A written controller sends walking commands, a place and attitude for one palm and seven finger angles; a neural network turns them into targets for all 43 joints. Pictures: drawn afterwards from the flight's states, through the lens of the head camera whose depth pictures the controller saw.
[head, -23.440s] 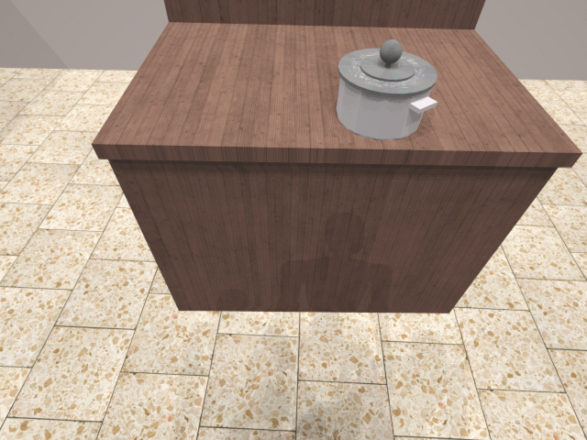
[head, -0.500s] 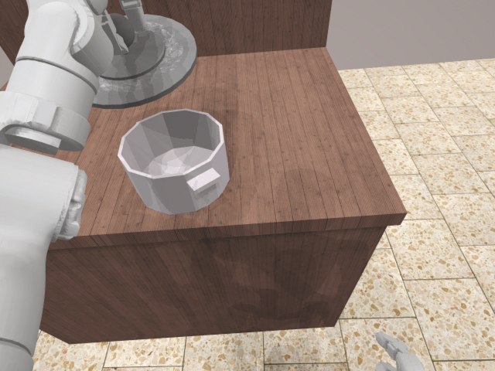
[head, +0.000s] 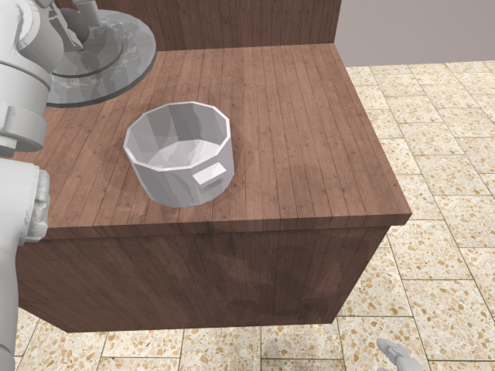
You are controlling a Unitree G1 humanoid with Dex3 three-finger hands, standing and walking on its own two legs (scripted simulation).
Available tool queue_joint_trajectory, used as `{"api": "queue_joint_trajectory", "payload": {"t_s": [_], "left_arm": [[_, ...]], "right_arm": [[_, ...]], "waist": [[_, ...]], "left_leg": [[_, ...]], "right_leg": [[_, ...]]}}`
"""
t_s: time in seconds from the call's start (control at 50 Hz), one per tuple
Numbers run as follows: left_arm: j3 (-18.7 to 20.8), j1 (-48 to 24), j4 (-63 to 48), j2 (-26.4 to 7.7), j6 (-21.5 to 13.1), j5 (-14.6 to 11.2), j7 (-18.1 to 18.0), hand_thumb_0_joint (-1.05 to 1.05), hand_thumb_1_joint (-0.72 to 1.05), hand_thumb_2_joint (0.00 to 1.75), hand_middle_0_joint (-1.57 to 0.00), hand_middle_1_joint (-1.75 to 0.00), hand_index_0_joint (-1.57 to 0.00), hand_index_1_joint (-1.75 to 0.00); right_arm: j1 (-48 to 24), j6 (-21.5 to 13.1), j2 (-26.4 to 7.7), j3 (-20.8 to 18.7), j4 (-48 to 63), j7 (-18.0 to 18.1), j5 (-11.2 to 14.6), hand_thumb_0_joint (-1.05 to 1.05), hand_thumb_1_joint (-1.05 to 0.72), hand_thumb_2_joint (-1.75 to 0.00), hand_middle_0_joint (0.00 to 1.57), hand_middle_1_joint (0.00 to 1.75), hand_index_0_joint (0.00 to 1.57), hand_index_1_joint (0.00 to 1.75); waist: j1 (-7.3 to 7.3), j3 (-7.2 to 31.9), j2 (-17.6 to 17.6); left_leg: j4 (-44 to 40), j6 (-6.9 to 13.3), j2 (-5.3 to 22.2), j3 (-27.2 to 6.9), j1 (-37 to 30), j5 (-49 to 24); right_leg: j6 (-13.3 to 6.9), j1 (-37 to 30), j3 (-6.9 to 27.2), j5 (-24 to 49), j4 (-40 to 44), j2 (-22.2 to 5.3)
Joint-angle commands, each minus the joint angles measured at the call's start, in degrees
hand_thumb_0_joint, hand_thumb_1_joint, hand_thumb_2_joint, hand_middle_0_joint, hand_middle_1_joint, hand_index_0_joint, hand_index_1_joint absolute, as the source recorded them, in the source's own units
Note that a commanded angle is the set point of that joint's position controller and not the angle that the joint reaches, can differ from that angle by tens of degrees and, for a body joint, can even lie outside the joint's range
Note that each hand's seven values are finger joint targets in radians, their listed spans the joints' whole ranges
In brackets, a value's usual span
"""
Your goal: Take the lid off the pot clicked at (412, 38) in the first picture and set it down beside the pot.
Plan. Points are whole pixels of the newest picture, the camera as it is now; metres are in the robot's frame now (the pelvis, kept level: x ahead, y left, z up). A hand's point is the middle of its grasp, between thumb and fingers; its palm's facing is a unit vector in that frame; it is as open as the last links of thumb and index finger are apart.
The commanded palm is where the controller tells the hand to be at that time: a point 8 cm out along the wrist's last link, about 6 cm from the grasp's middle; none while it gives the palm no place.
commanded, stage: move the lid sideways beside the pot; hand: left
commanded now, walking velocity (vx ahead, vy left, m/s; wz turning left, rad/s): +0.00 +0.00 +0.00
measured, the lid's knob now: (70, 27) +0.49 +0.24 +0.32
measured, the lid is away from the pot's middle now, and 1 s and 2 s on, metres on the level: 0.10 0.22 0.24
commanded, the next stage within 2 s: lower the lid onto the table in 1.26 s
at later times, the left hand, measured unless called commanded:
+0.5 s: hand (21, 31) +0.46 +0.28 +0.32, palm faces -0.11 -0.08 -0.99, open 7.4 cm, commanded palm +0.44 +0.29 +0.40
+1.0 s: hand out of the picture +0.44 +0.34 +0.32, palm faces -0.11 -0.09 -0.99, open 7.4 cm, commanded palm +0.43 +0.34 +0.40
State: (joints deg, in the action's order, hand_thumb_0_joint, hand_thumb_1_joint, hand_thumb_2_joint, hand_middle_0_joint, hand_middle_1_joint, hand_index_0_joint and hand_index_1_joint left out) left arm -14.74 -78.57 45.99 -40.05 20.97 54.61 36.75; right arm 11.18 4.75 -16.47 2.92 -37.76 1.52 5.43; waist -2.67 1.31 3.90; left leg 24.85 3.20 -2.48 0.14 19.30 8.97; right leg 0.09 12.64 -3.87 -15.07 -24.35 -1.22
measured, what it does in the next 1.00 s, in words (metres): stands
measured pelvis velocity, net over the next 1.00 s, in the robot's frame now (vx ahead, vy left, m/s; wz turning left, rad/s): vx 0.01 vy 0.01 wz -0.01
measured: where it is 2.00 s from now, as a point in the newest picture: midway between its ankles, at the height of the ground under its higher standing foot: outside the picture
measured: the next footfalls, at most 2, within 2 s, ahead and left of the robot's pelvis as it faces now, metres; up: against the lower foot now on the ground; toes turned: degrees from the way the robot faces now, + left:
none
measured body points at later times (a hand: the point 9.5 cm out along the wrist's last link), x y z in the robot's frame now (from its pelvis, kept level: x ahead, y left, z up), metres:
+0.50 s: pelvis +0.00 +0.01 +0.00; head +0.04 -0.01 +0.45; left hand +0.46 +0.28 +0.38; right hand +0.10 -0.25 -0.12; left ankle +0.04 +0.09 -0.74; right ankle -0.03 -0.12 -0.74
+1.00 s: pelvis +0.01 +0.01 +0.00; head +0.05 -0.01 +0.45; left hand +0.44 +0.34 +0.38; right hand +0.10 -0.26 -0.12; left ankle +0.04 +0.09 -0.74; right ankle -0.03 -0.12 -0.74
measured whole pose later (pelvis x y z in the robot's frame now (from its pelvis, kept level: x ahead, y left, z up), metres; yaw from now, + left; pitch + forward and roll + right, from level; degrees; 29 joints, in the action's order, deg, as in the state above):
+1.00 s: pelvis +0.01 +0.01 +0.00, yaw +0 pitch +5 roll -1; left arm -7.8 -76.8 51.6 -53.5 14.1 57.8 36.9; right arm 13.5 7.4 -17.5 2.9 -37.3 3.1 6.2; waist -3.1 -0.2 3.5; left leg 24.9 3.6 -2.0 0.1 20.5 9.3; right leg 0.4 12.6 -3.7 -13.7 -21.5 -0.6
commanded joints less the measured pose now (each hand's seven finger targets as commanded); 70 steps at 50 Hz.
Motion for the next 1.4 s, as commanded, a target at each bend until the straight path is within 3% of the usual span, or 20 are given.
{"api": "queue_joint_trajectory", "payload": {"t_s": [0.0,0.06,0.14,0.2,0.24,0.28,0.48,0.54,0.56,0.68,0.74,0.78,0.84,0.88,0.94,0.96,1.12,1.2,1.26,1.38], "left_arm": [[4.46,-36.26,-9.33,-13.62,-0.9,2.73,-3.44,0.0,0.66,0.99,-0.91,-0.99,-0.88,-1.02],[8.25,-35.48,-11.83,-18.64,-1.57,3.13,-3.96,0.0,0.66,0.99,-0.91,-0.99,-0.88,-1.02],[5.1,-32.78,-9.2,-14.53,-2.01,1.91,-3.59,0.0,0.66,0.99,-0.91,-0.99,-0.88,-1.02],[7.47,-36.1,-8.3,-19.11,-2.8,3.54,-3.6,0.0,0.66,0.99,-0.91,-0.99,-0.88,-1.02],[4.42,-36.13,-12.77,-14.8,-3.31,1.7,-3.78,0.0,0.66,0.99,-0.91,-0.99,-0.88,-1.02],[9.04,-34.36,-8.69,-20.56,-3.21,3.84,-4.0,0.0,0.66,0.99,-0.91,-0.99,-0.88,-1.02],[9.45,-34.45,-3.45,-23.42,-5.21,4.51,-3.6,0.0,0.66,0.99,-0.91,-0.99,-0.88,-1.02],[6.59,-35.17,-9.57,-19.87,-5.61,2.99,-3.86,0.0,0.66,0.99,-0.91,-0.99,-0.88,-1.02],[10.55,-36.72,-11.9,-24.86,-5.77,4.44,-4.42,0.0,0.66,0.99,-0.91,-0.99,-0.88,-1.02],[12.85,-30.11,-3.99,-28.52,-6.26,4.91,-3.47,0.0,0.66,0.99,-0.91,-0.99,-0.88,-1.02],[8.43,-30.21,-6.56,-23.69,-5.99,3.57,-3.17,0.0,0.66,0.99,-0.91,-0.99,-0.88,-1.02],[14.33,-31.5,-8.08,-31.55,-6.71,5.43,-3.76,0.0,0.66,0.99,-0.91,-0.99,-0.88,-1.02],[8.19,-29.71,-8.33,-23.86,-6.43,3.6,-3.18,0.0,0.66,0.99,-0.91,-0.99,-0.88,-1.02],[12.86,-30.67,-8.69,-29.93,-6.77,4.86,-3.52,0.0,0.66,0.99,-0.91,-0.99,-0.88,-1.02],[10.3,-26.78,-3.96,-27.06,-7.11,3.99,-3.16,0.0,0.66,0.99,-0.91,-0.99,-0.88,-1.02],[13.35,-29.27,-5.47,-31.54,-7.52,5.05,-3.47,0.0,0.66,0.99,-0.91,-0.99,-0.88,-1.02],[12.84,-29.78,-3.5,-31.98,-9.24,5.25,-3.48,0.0,0.66,0.99,-0.91,-0.99,-0.88,-1.02],[7.31,-30.89,-1.83,-26.39,-9.58,4.62,-2.82,0.0,0.66,0.99,-0.91,-0.99,-0.88,-1.02],[11.7,-32.71,-6.12,-31.7,-10.24,5.22,-3.71,0.0,0.66,0.99,-0.91,-0.99,-0.88,-1.02],[10.8,-31.32,2.16,-30.72,-8.72,4.84,-2.96,0.0,0.66,0.99,-0.91,-0.99,-0.88,-1.02]], "right_arm": [[-3.78,-1.83,-6.83,-2.22,7.58,0.54,0.33,0.0,-0.9,-0.9,0.2,0.3,0.2,0.3],[-2.71,-1.76,-7.64,-2.62,7.47,0.48,0.06,0.0,-0.9,-0.9,0.2,0.3,0.2,0.3],[-1.73,-1.67,-7.81,-2.79,7.49,0.76,0.23,0.0,-0.9,-0.9,0.2,0.3,0.2,0.3],[-1.52,-1.25,-7.77,-2.58,6.94,1.01,0.25,0.0,-0.9,-0.9,0.2,0.3,0.2,0.3],[-1.68,-1.84,-7.79,-2.86,7.84,0.84,0.45,0.0,-0.9,-0.9,0.2,0.3,0.2,0.3],[-0.7,-1.42,-8.06,-2.79,6.8,0.97,-0.17,0.0,-0.9,-0.9,0.2,0.3,0.2,0.3],[0.83,-0.7,-8.69,-2.71,6.06,1.63,-0.05,0.0,-0.9,-0.9,0.2,0.3,0.2,0.3],[1.15,-1.13,-8.87,-3.09,6.74,1.56,0.23,0.0,-0.9,-0.9,0.2,0.3,0.2,0.3],[1.53,-1.33,-8.67,-3.21,6.58,1.52,-0.13,0.0,-0.9,-0.9,0.2,0.3,0.2,0.3],[1.29,0.0,-9.1,-2.87,6.94,1.62,0.05,0.0,-0.9,-0.9,0.2,0.3,0.2,0.3],[1.38,0.33,-9.2,-3.15,7.19,1.54,0.57,0.0,-0.9,-0.9,0.2,0.3,0.2,0.3],[1.65,0.39,-9.27,-2.92,7.16,1.83,0.09,0.0,-0.9,-0.9,0.2,0.3,0.2,0.3],[1.76,0.46,-9.14,-3.06,7.37,1.96,0.8,0.0,-0.9,-0.9,0.2,0.3,0.2,0.3],[2.0,0.62,-9.31,-2.88,6.82,2.01,0.49,0.0,-0.9,-0.9,0.2,0.3,0.2,0.3],[2.63,0.73,-9.55,-2.8,6.49,2.23,0.78,0.0,-0.9,-0.9,0.2,0.3,0.2,0.3],[2.52,0.9,-9.45,-2.75,6.27,2.25,0.69,0.0,-0.9,-0.9,0.2,0.3,0.2,0.3],[2.87,0.96,-9.34,-2.55,5.99,2.94,0.71,0.0,-0.9,-0.9,0.2,0.3,0.2,0.3],[2.91,0.89,-9.3,-2.47,5.28,2.89,1.19,0.0,-0.9,-0.9,0.2,0.3,0.2,0.3],[3.73,0.48,-9.6,-2.67,5.2,2.95,0.77,0.0,-0.9,-0.9,0.2,0.3,0.2,0.3],[4.31,0.34,-9.86,-2.55,4.49,2.66,0.95,0.0,-0.9,-0.9,0.2,0.3,0.2,0.3]], "waist": [[-0.78,22.48,-1.19],[-0.01,25.44,-0.21],[-0.93,23.4,1.38],[-0.58,23.5,-0.78],[-1.02,25.83,4.22],[-0.6,24.21,2.19],[-0.82,22.41,-0.34],[-1.08,25.87,5.76],[-0.41,28.53,4.97],[-0.27,23.42,0.46],[-1.03,23.59,4.46],[-0.21,25.88,4.03],[-1.25,24.05,6.35],[-0.58,24.74,4.73],[-1.12,21.67,4.37],[-0.63,22.61,2.62],[-0.94,22.49,5.05],[-1.95,18.68,4.18],[-1.23,23.94,6.08],[-1.52,19.3,4.13]], "left_leg": [[-0.38,1.87,-0.85,-2.67,-17.49,-13.3],[-0.27,1.7,-0.42,-2.89,-18.8,-14.45],[0.02,1.89,-0.34,-3.37,-19.76,-15.99],[-0.77,1.99,-0.4,-2.72,-17.89,-12.32],[0.12,1.73,-0.14,-3.8,-22.08,-17.71],[0.02,1.83,-0.13,-3.5,-20.38,-15.59],[-0.93,2.15,0.11,-2.64,-17.28,-12.37],[0.0,1.79,0.59,-3.71,-22.77,-19.76],[0.25,1.64,0.64,-4.0,-23.92,-21.38],[0.42,2.33,0.25,-2.0,-17.83,-18.9],[0.75,2.14,0.81,-2.79,-20.83,-22.24],[1.07,2.45,0.56,-2.31,-20.63,-21.53],[1.05,2.16,1.01,-3.14,-22.82,-24.45],[0.66,2.28,1.0,-3.09,-22.16,-21.62],[0.62,2.33,0.89,-2.58,-20.18,-20.63],[-0.04,2.09,1.09,-2.21,-19.26,-18.27],[0.09,2.49,1.03,-2.2,-19.94,-17.9],[-0.96,2.44,1.11,-1.98,-18.24,-12.63],[-0.15,2.51,1.14,-2.32,-20.91,-17.24],[-0.99,2.58,0.62,-1.68,-16.22,-12.4]], "right_leg": [[-2.92,1.87,0.21,13.79,2.33,2.66],[-2.99,0.57,0.65,13.72,2.4,2.8],[-3.17,2.82,0.02,12.9,3.17,2.8],[-2.94,1.48,0.16,11.99,2.95,2.94],[-3.28,3.01,0.07,12.72,2.97,2.84],[-3.28,3.05,0.13,11.64,3.32,3.45],[-2.91,1.36,-0.01,11.22,3.99,3.32],[-3.23,2.97,-0.16,12.57,3.97,3.16],[-3.14,1.82,0.14,13.1,3.57,3.6],[-2.84,0.13,0.34,15.62,3.71,3.29],[-2.96,2.45,-0.14,15.05,4.13,3.22],[-2.91,0.35,0.32,15.31,3.73,3.62],[-2.93,3.48,-0.53,14.43,4.42,3.53],[-2.85,2.35,-0.31,13.23,4.21,3.94],[-2.87,2.79,-0.55,13.54,4.88,3.57],[-2.59,1.13,-0.26,12.98,4.45,3.69],[-2.72,1.55,-0.52,12.03,4.74,3.89],[-2.54,3.06,-0.77,10.14,5.57,3.8],[-2.77,0.91,-0.31,12.19,4.82,3.96],[-2.52,0.14,-0.27,12.64,5.23,3.91]]}}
